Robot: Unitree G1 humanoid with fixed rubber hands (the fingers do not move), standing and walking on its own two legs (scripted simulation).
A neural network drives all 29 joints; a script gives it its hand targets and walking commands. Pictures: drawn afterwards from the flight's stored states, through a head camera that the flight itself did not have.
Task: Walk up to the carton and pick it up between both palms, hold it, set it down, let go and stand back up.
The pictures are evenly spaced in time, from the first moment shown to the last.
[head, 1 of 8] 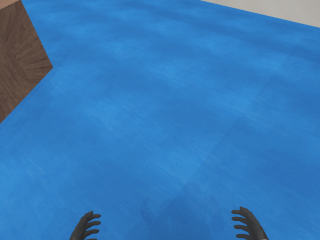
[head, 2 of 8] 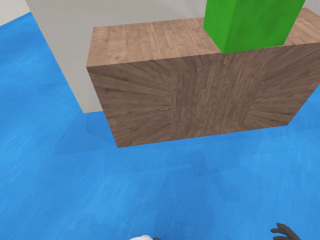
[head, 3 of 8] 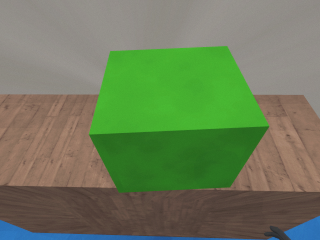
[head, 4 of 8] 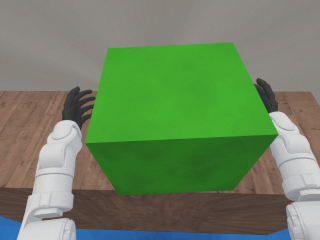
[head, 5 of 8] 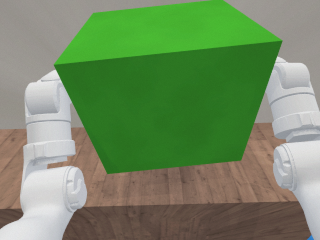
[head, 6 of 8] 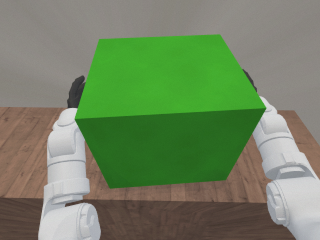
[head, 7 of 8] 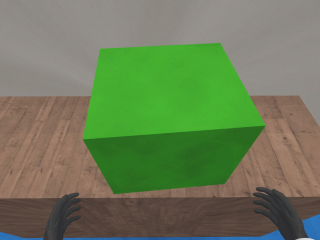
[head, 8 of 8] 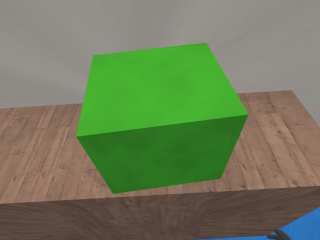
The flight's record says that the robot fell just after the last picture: no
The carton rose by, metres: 0.24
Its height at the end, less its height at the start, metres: +0.00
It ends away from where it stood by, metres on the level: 0.03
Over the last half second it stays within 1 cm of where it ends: yes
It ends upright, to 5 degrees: yes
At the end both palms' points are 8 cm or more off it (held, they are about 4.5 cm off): yes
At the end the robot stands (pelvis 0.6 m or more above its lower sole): yes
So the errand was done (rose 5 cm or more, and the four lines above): yes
